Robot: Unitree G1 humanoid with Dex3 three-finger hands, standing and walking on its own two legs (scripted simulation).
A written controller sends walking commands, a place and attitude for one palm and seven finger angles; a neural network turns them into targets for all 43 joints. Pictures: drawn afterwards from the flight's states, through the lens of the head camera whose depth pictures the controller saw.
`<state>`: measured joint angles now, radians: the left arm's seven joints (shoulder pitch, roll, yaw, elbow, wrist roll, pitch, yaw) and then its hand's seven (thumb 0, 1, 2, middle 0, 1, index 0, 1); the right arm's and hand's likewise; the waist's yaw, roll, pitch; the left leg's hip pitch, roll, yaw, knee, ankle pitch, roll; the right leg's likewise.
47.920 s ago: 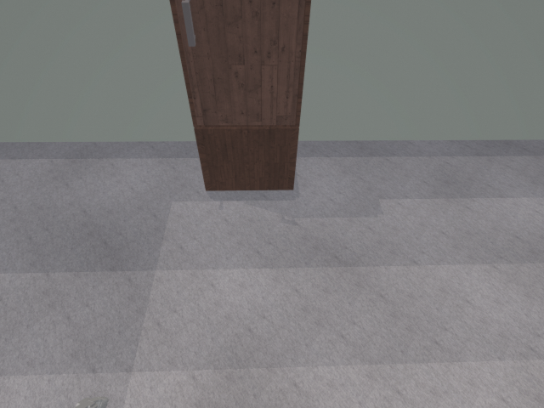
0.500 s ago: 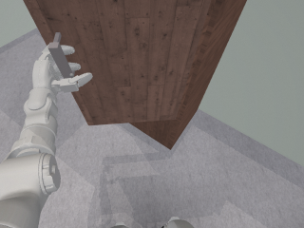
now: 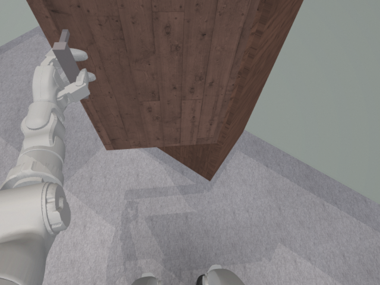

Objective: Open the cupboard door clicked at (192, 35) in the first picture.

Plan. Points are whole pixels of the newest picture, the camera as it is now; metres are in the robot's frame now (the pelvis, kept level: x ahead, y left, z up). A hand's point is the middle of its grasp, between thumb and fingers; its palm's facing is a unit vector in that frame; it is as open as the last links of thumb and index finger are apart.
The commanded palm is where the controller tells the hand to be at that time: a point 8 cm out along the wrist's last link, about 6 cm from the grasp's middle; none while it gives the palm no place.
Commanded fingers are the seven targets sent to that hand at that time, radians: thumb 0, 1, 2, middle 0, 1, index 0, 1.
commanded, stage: pull the door open along its arc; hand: left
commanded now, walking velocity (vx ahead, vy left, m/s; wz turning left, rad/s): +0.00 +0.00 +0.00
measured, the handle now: (74, 66) +0.55 +0.21 +0.11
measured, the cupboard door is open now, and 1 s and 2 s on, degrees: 40 78 79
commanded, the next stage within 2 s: open thumb and fingers to let go in 1.02 s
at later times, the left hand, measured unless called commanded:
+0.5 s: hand (96, 136) +0.38 +0.15 +0.11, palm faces +0.10 -0.99 +0.07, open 6.1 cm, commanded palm +0.31 +0.21 +0.11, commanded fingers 0.00 0.90 0.90 -0.40 -1.35 -0.40 -1.35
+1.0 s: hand (145, 181) +0.29 +0.06 +0.11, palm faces +0.38 -0.93 -0.02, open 6.1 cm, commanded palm +0.22 +0.09 +0.11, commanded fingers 0.00 0.90 0.90 -0.40 -1.35 -0.40 -1.35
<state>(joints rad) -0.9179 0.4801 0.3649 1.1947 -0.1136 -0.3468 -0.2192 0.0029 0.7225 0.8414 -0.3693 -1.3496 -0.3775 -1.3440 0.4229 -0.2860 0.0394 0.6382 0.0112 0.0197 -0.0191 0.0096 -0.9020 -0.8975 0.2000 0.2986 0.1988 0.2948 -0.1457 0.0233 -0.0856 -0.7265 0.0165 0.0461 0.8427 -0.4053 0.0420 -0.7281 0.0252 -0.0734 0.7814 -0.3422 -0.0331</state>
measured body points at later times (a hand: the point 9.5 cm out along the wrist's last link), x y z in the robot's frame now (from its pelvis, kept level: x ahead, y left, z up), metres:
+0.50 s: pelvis +0.03 +0.00 +0.02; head +0.06 -0.01 +0.47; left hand +0.37 +0.20 +0.11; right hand +0.15 -0.24 -0.08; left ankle +0.00 +0.09 -0.70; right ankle +0.01 -0.10 -0.70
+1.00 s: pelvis +0.02 -0.03 +0.02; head +0.02 -0.05 +0.47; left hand +0.26 +0.11 +0.12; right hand +0.21 -0.23 -0.08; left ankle +0.00 +0.09 -0.70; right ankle +0.01 -0.10 -0.70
